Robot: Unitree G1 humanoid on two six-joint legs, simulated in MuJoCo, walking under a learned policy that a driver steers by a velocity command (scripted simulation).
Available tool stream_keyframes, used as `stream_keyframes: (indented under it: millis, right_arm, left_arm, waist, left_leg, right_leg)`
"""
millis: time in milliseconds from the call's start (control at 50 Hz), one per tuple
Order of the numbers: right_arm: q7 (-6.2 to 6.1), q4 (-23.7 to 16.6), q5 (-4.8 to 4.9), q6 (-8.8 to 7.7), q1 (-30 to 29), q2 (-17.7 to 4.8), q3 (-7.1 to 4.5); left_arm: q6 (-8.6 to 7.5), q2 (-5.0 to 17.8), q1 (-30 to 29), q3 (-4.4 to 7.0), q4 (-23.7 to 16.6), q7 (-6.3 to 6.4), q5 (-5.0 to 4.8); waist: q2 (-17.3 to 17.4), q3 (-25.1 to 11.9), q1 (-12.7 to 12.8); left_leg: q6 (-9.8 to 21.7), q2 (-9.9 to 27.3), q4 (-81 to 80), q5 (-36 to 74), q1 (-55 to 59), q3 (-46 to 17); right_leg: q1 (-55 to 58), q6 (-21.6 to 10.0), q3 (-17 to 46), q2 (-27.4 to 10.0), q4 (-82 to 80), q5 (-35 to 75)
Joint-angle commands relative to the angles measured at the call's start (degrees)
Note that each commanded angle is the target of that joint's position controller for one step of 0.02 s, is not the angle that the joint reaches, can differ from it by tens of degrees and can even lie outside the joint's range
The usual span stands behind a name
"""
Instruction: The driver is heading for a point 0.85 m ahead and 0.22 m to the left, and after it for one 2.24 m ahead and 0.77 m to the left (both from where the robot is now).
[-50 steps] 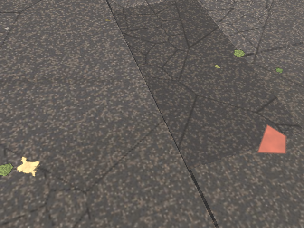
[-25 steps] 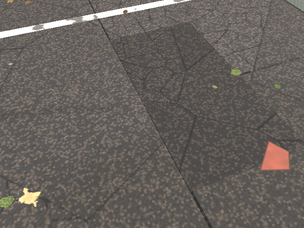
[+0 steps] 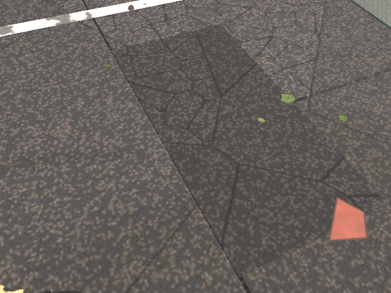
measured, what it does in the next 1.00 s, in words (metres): walks ahead, turning left: right foot, then left foot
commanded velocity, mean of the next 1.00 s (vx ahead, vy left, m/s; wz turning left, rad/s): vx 0.26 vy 0.00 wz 0.34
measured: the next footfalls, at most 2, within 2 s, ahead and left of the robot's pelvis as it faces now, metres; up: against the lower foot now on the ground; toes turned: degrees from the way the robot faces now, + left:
right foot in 0.16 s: +0.30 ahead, -0.13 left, +0.00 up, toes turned -1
left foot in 0.66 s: +0.49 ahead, +0.11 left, +0.00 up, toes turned +13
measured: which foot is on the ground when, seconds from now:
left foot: down 0.00-0.18, up 0.20-0.64, down 0.66-1.00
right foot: up 0.00-0.14, down 0.16-0.66, up 0.68-1.00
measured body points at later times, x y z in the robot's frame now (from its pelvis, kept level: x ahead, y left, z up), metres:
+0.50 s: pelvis +0.28 -0.04 +0.00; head +0.31 -0.03 +0.45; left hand +0.32 +0.24 -0.12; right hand +0.45 -0.29 -0.11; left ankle +0.42 +0.13 -0.69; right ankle +0.26 -0.13 -0.74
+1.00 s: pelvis +0.40 -0.01 -0.01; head +0.44 +0.02 +0.44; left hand +0.45 +0.31 -0.12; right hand +0.65 -0.22 -0.09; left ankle +0.45 +0.10 -0.74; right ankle +0.49 -0.15 -0.71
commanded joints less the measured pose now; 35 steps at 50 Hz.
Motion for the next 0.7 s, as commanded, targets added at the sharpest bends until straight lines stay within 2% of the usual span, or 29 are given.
stream_keyframes:
  millis: [20, 60, 100, 120, 140, 160, 180, 200, 220, 240, 260, 280, 300, 320, 340, 380, 420, 460, 480, 520, 560, 600, 620, 640, 660, 680, 700]
  right_arm:
    - [-0.61, -1.4, 0.38, -0.04, 2.72, -10.6, -2.47]
    - [-0.69, -0.76, 0.61, 0.46, 3.45, -10.8, -2.71]
    - [-0.94, -0.76, 0.69, 0.83, 2.72, -11.68, -3.19]
    - [-1.11, -0.91, 0.57, 1.02, 2.31, -12.59, -3.55]
    - [-1.22, -1.09, 0.32, 1.42, 1.65, -13.23, -3.81]
    - [-1.33, -1.59, 0.07, 1.77, 0.33, -12.93, -3.6]
    - [-1.51, -3.29, -1.09, 1.6, 0.56, -10.54, -2.63]
    - [-0.68, -3.55, -0.65, 0.42, 9.37, -1.95, -0.35]
    - [-0.1, -3.1, 1.18, -0.89, 4.16, -9.23, -1.9]
    - [0.18, -5.36, 2.86, -1.51, -1.96, -11.38, -2.75]
    - [-0.11, -5.99, 2.74, -1.76, -5.03, -10.54, -2.6]
    - [-0.32, -6.02, 1.96, -1.49, -5.9, -9.81, -2.89]
    - [-0.38, -5.36, 1.79, -0.64, -3.95, -9.09, -3.08]
    - [-0.6, -4.78, 1.78, 0.3, -2.45, -7.84, -2.98]
    - [-0.87, -4.48, 1.56, 1.13, -1.39, -6.8, -2.93]
    - [-1.41, -5.74, 0.96, 2.22, -2.52, -6.25, -3.08]
    - [-1.23, -7.69, 0.34, 2.25, -5.23, -6.05, -3.05]
    - [-0.26, -9.26, 0.22, 1.93, -9.33, -4.97, -2.61]
    - [0.3, -10.33, 0.2, 1.79, -11.72, -4.45, -2.41]
    - [1.24, -12.19, 0.28, 1.9, -14.0, -4.89, -2.62]
    - [2.05, -14.04, 0.17, 2.22, -15.25, -6.16, -3.21]
    - [2.73, -15.39, -0.13, 2.52, -14.71, -7.54, -3.95]
    - [2.93, -15.43, -0.18, 2.52, -12.5, -8.46, -4.52]
    - [2.81, -14.5, -0.14, 2.2, -7.6, -9.94, -5.51]
    - [1.77, -14.0, -0.34, 1.96, -3.11, -14.35, -7.1]
    - [0.42, -15.32, -0.76, 2.41, -3.41, -19.53, -7.81]
    - [0.7, -17.46, -1.69, 2.1, -3.32, -17.42, -6.88]
  left_arm:
    - [-1.62, 1.49, -10.69, -0.31, -6.73, -1.12, -0.35]
    - [-2.04, 1.85, -12.75, -0.33, -7.64, -1.81, -0.5]
    - [-2.33, 3.3, -11.59, 0.12, -7.66, -2.19, -0.43]
    - [-2.23, 4.64, -8.99, 0.69, -7.02, -2.03, -0.26]
    - [-2.04, 6.63, -3.22, 1.65, -5.5, -1.62, -0.2]
    - [-1.78, 8.85, 6.3, 2.77, -2.77, -0.91, -0.2]
    - [-1.3, 12.51, 17.18, 3.61, -0.38, 0.02, 0.71]
    - [-1.53, 14.6, 18.05, 3.71, 0.76, -0.47, 1.08]
    - [-1.45, 8.51, 17.32, 2.45, 0.71, -0.17, 0.59]
    - [-1.42, 6.92, 12.58, 1.77, 0.57, 0.19, 0.48]
    - [-1.6, 6.18, 9.02, 1.51, 0.68, 0.17, 0.64]
    - [-1.98, 5.03, 6.63, 1.29, 0.85, -0.05, 1.16]
    - [-2.5, 3.83, 5.21, 0.99, 1.18, -0.14, 1.75]
    - [-3.04, 3.53, 4.18, 1.03, 1.67, -0.31, 1.81]
    - [-3.6, 3.64, 3.77, 1.08, 2.44, -0.43, 1.79]
    - [-4.15, 4.91, 2.29, 1.32, 3.74, -0.28, 2.08]
    - [-3.72, 6.2, 1.39, 1.55, 4.3, 0.56, 2.09]
    - [-2.77, 7.03, 1.5, 1.58, 4.66, 1.57, 1.87]
    - [-2.27, 7.64, 2.68, 1.66, 5.12, 2.05, 1.71]
    - [-1.08, 8.82, 4.22, 1.92, 6.0, 2.66, 1.25]
    - [0.21, 9.68, 4.39, 2.27, 6.45, 2.99, 0.52]
    - [1.48, 10.31, 3.53, 2.63, 6.3, 3.45, -0.34]
    - [2.08, 10.48, 2.77, 2.79, 5.94, 3.78, -0.68]
    - [2.66, 9.76, 2.27, 2.61, 5.58, 4.04, -0.79]
    - [2.63, 8.69, 5.06, 2.16, 5.29, 3.96, 0.24]
    - [2.16, 3.3, 9.02, 0.4, 3.7, 3.13, 3.51]
    - [1.6, 5.16, 10.0, 0.03, 3.62, 2.08, 2.28]
  waist:
    - [6.21, 6.26, -1.14]
    - [6.46, 6.74, -0.69]
    - [7.48, 4.82, 1.53]
    - [8.75, 2.08, 3.35]
    - [9.72, -2.37, 6.67]
    - [9.2, -8.39, 11.69]
    - [2.89, -17.58, 14.78]
    - [-12.57, -25.37, 8.5]
    - [-6.61, -21.78, 11.79]
    - [-4.16, -11.25, 10.84]
    - [1.36, -6.12, 8.9]
    - [2.12, -3.21, 6.99]
    - [0.41, -2.79, 4.9]
    - [-0.56, -2.04, 3.91]
    - [-0.32, -1.31, 3.08]
    - [-0.95, 0.71, 1.86]
    - [-1.68, 0.76, 1.99]
    - [-1.3, 0.16, 3.81]
    - [-0.74, -0.38, 5.1]
    - [-0.26, -1.5, 6.2]
    - [-0.65, -1.65, 6.24]
    - [-1.35, -1.96, 5.22]
    - [-1.43, -2.89, 3.9]
    - [0.19, -5.26, 1.33]
    - [6.98, -9.01, -0.01]
    - [20.88, -13.63, 4.53]
    - [17.57, -25.02, 3.07]
  left_leg:
    - [6.13, 14.63, -3.41, 20.83, -2.92, -5.97]
    - [6.29, 16.42, -1.57, 24.32, 0.73, -6.12]
    - [5.51, 17.45, 2.56, 35.69, 4.01, -5.79]
    - [5.02, 17.46, 6.46, 45.98, 5.33, -5.6]
    - [4.43, 16.72, 13.71, 55.87, 5.72, -4.89]
    - [2.83, 14.55, 24.94, 57.57, 0.75, -3.28]
    - [1.54, 11.4, 42.71, 37.97, -13.75, -2.43]
    - [-1.7, -1.03, 62.01, -15.01, -35.71, -5.51]
    - [-0.98, 1.35, 67.67, -17.28, -41.7, -11.92]
    - [-0.61, 4.21, 67.14, -12.32, -44.49, -10.18]
    - [-0.76, 7.12, 64.11, -7.08, -42.62, -8.74]
    - [-1.26, 8.79, 61.05, -3.91, -40.71, -8.44]
    - [-1.54, 10.35, 59.65, -1.71, -37.12, -9.0]
    - [-2.3, 10.51, 58.56, -1.2, -34.67, -8.85]
    - [-3.2, 10.33, 57.55, -1.62, -33.34, -8.55]
    - [-4.89, 9.68, 53.71, 0.34, -34.14, -8.12]
    - [-5.85, 9.49, 45.99, 7.38, -34.6, -6.42]
    - [-5.79, 8.81, 36.77, 15.39, -32.56, -3.68]
    - [-5.68, 8.41, 33.44, 18.23, -32.43, -2.85]
    - [-5.21, 7.94, 29.34, 19.16, -33.14, -2.31]
    - [-4.01, 7.65, 27.05, 15.34, -34.47, -2.04]
    - [-2.32, 6.43, 25.71, 9.31, -33.82, -0.85]
    - [-1.18, 4.93, 24.17, 7.26, -31.08, 0.26]
    - [0.51, 2.67, 19.38, 10.94, -24.5, 1.38]
    - [3.43, 5.05, 16.01, 32.89, -13.81, -4.84]
    - [12.57, 19.14, 20.61, 62.91, 2.09, -24.23]
    - [21.52, 25.72, 16.02, 52.24, 8.48, -40.19]
  right_leg:
    - [-0.89, -0.45, -2.19, 2.17, -6.78, 3.23]
    - [-1.32, -1.88, -1.94, 2.72, -9.14, 1.09]
    - [2.02, -3.93, -2.44, 4.17, -10.78, -2.63]
    - [6.44, -5.03, -3.39, 5.8, -10.49, -4.94]
    - [14.1, -6.6, -4.58, 7.59, -10.49, -6.38]
    - [28.26, -8.66, -4.42, 7.25, -11.79, -3.32]
    - [48.79, -12.19, 8.08, -3.86, -8.23, -3.12]
    - [65.64, -21.86, 38.21, -17.44, -14.87, -16.7]
    - [61.71, -19.73, 40.86, -16.44, -20.62, -24.11]
    - [52.4, -17.0, 30.39, -14.88, -22.54, -21.59]
    - [43.38, -15.31, 23.3, -12.65, -24.64, -15.41]
    - [37.16, -14.33, 18.34, -10.53, -26.5, -10.79]
    - [33.26, -13.55, 14.1, -8.83, -28.58, -8.67]
    - [30.1, -13.67, 11.23, -8.41, -30.06, -3.3]
    - [27.63, -14.0, 7.87, -8.32, -30.32, 5.27]
    - [24.12, -13.59, 1.16, -7.79, -30.12, 19.21]
    - [23.87, -12.76, -4.15, -6.16, -29.93, 22.13]
    - [24.79, -11.6, -8.2, -4.27, -29.09, 21.18]
    - [26.72, -11.5, -8.64, -4.72, -28.48, 21.19]
    - [31.68, -11.36, -8.56, -6.59, -26.5, 20.88]
    - [35.77, -10.75, -8.24, -8.67, -23.21, 20.29]
    - [37.9, -9.52, -7.97, -10.02, -17.94, 22.31]
    - [37.87, -8.58, -8.29, -9.7, -13.07, 25.22]
    - [36.59, -6.67, -9.79, -7.38, -4.43, 25.15]
    - [30.41, -2.85, -11.15, -2.4, 8.48, 14.59]
    - [11.1, 1.54, -10.7, 6.62, 27.85, -35.33]
    - [4.05, 2.26, 2.52, 10.92, 39.77, -44.57]
Over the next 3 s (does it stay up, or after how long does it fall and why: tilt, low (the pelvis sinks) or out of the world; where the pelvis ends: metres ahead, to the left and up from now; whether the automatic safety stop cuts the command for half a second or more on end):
stays up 0.46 0.02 0.00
